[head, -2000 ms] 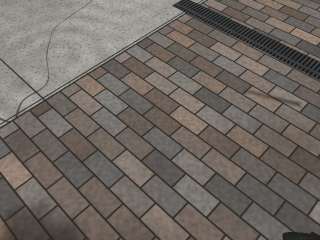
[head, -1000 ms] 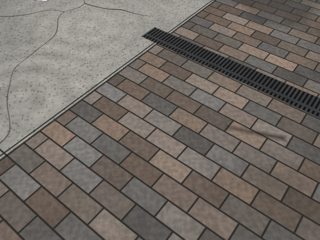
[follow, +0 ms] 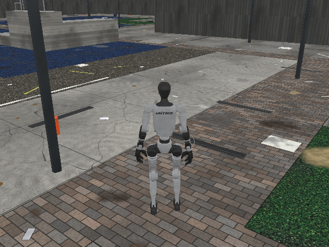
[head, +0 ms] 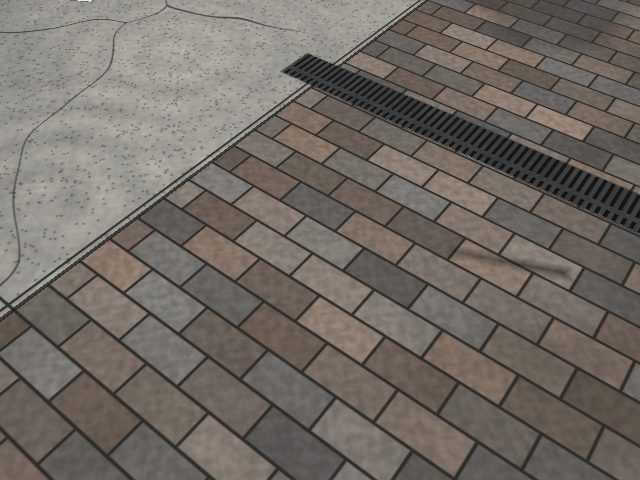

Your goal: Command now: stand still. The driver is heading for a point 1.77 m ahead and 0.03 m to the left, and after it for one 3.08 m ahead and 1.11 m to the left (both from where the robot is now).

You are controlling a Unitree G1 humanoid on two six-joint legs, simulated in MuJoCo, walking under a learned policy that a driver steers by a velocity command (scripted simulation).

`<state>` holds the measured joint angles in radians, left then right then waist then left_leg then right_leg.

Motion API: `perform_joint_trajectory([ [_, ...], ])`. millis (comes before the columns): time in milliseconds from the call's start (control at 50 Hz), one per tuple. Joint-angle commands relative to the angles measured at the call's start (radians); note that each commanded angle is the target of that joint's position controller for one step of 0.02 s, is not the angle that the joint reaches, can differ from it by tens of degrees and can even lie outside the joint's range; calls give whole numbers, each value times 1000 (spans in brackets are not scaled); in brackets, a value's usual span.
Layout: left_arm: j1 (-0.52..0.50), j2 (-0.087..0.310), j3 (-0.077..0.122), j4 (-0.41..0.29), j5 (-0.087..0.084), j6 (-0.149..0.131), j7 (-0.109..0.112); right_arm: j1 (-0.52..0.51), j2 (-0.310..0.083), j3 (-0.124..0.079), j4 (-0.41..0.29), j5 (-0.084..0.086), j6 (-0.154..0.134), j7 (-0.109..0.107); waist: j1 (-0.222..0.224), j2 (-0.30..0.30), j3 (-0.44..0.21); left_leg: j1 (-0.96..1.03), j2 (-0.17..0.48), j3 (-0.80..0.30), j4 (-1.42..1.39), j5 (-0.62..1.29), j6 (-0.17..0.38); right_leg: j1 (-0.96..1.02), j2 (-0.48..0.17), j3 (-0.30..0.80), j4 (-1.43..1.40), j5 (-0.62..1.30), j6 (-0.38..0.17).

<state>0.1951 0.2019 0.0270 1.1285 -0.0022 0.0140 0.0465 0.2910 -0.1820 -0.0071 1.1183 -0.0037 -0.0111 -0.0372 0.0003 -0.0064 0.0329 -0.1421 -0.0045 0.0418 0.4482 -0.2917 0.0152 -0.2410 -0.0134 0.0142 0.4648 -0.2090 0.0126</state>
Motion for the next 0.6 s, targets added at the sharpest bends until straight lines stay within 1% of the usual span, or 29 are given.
perform_joint_trajectory([
  [20, 32, 97, 14, -21, 0, -5, 3, 73, -91, -14, -12, 0, -4, -3, 0, 8, 14, -87, 39, -40, -101, 114, 13, 53, -19, 17, -54, 136, -31],
  [60, 35, 96, 14, -21, -1, -5, 4, 78, -89, -14, -12, 1, -5, -3, 0, 8, 15, -87, 39, -40, -100, 116, 13, 53, -19, 17, -53, 138, -31],
  [80, 53, 83, 11, -11, 0, -4, 4, 99, -80, -13, -2, 1, -4, -4, -1, 14, -9, -78, 32, -34, -110, 17, 17, 63, -5, 1, -49, 47, -31],
  [100, 55, 85, 13, -9, -4, -3, 5, 108, -95, -20, 0, 8, -1, -7, -5, 29, 7, -90, 31, -44, -120, -141, 33, 37, 23, -28, -16, -98, -34],
  [120, 53, 91, 17, -13, -9, -5, 6, 103, -127, -30, -9, 15, 2, -11, -9, 62, 37, -109, 53, -86, -140, -319, 64, -22, 51, -60, 38, -255, -39],
  [140, 28, 91, 18, -28, -8, -13, 4, 115, -150, -39, -17, 21, 0, -13, -23, 95, 80, -120, 111, -167, -186, -464, 103, -107, 60, -74, 101, -325, -45],
  [160, -7, 75, 16, -50, -8, -28, -2, 147, -182, -51, -18, 27, -8, -13, -41, 150, 109, -102, 207, -294, -253, -561, 155, -188, 58, -95, 206, -290, -47],
  [180, -31, 59, 11, -68, -10, -45, -12, 152, -216, -66, -21, 30, -18, -12, -49, 190, 143, -113, 310, -422, -305, -579, 212, -235, 15, -74, 315, -232, -57],
  [200, -48, 64, 14, -80, -17, -60, -22, 144, -208, -69, -29, 24, -29, -11, -46, 176, 168, -95, 362, -481, -327, -532, 243, -308, -24, -41, 393, -244, -69],
  [220, -57, 71, 17, -92, -24, -72, -30, 135, -192, -68, -38, 20, -41, -8, -41, 163, 179, -52, 378, -490, -322, -463, 245, -374, -55, -12, 435, -290, -81],
  [240, -56, 76, 19, -101, -32, -84, -37, 117, -181, -67, -50, 24, -50, -4, -29, 145, 172, -9, 366, -456, -306, -389, 226, -398, -78, 4, 401, -307, -92],
  [260, -53, 80, 21, -105, -36, -94, -42, 97, -179, -68, -61, 33, -53, 0, -19, 126, 155, 3, 333, -392, -286, -317, 196, -358, -80, -6, 308, -294, -98],
  [280, -33, 78, 25, -97, -36, -102, -46, 75, -183, -70, -70, 39, -52, 3, 0, 115, 131, -30, 283, -308, -259, -257, 168, -248, -56, -47, 198, -244, -97],
  [300, 33, 68, 30, -68, -34, -106, -49, 51, -193, -71, -76, 44, -47, 7, 36, 108, 102, -116, 231, -226, -212, -220, 147, -72, -8, -112, 91, -130, -88],
  [320, 129, 72, 41, -22, -30, -103, -49, 58, -190, -70, -79, 41, -42, 11, 63, 94, 66, -204, 185, -178, -148, -181, 137, 105, 48, -152, 63, -45, -68],
  [340, 233, 86, 53, 10, -27, -97, -48, 40, -182, -65, -89, 37, -46, 13, 107, 61, 36, -275, 144, -126, -28, -69, 115, 234, 48, -124, 43, -37, -69],
  [360, 368, 161, 75, 27, -22, -97, -39, 2, -122, -47, -112, 24, -54, 20, 159, -152, -8, -402, 48, -4, 334, -13, 49, 355, -148, 173, -99, -141, -133],
  [380, 466, 245, 81, 29, -14, -110, -50, 1, -53, -33, -154, 29, -75, 16, 157, -352, -69, -611, -64, -18, 639, -256, 24, 458, -365, 659, -292, -256, -280],
  [400, 382, 191, 57, 17, -3, -128, -52, -12, -89, -42, -160, 51, -92, 20, 104, -204, -16, -693, 5, -137, 821, -240, 48, 396, -412, 716, -300, -337, -307],
  [420, 286, 143, 42, -17, -8, -139, -56, -36, -108, -44, -170, 61, -104, 30, 70, -120, 49, -746, 55, -150, 862, -132, 76, 343, -379, 591, -289, -310, -273],
  [440, 216, 120, 30, -42, -6, -142, -64, -39, -122, -50, -164, 53, -110, 33, 43, -68, 65, -729, 97, -129, 832, -29, 87, 296, -325, 453, -297, -217, -234],
  [460, 177, 112, 23, -58, -3, -140, -70, -50, -138, -60, -163, 41, -112, 32, 25, -51, 74, -700, 122, -118, 768, 45, 87, 259, -285, 350, -306, -93, -205],
  [480, 181, 86, 14, -59, 1, -133, -70, -53, -150, -69, -160, 34, -107, 36, 17, -63, 68, -648, 136, -100, 716, 87, 81, 235, -238, 250, -309, 33, -177],
  [500, 211, 79, 10, -52, 4, -127, -65, -51, -137, -70, -157, 33, -99, 41, 17, -80, 59, -618, 137, -79, 680, 109, 70, 227, -213, 188, -310, 135, -169],
  [540, 267, 100, 10, -42, 6, -120, -51, -95, -105, -66, -172, 27, -84, 47, 22, -63, 60, -631, 133, -48, 619, 147, 40, 230, -200, 128, -318, 276, -182],
  [580, 275, 124, 13, -50, 8, -115, -37, -199, -85, -57, -217, 24, -80, 48, 33, -45, 82, -651, 126, -35, 484, 206, 17, 213, -198, 97, -338, 319, -190],
  [600, 271, 128, 13, -58, 9, -112, -32, -254, -77, -52, -238, 24, -81, 49, 42, -44, 92, -630, 116, -24, 396, 246, 12, 192, -185, 74, -349, 316, -186],
])
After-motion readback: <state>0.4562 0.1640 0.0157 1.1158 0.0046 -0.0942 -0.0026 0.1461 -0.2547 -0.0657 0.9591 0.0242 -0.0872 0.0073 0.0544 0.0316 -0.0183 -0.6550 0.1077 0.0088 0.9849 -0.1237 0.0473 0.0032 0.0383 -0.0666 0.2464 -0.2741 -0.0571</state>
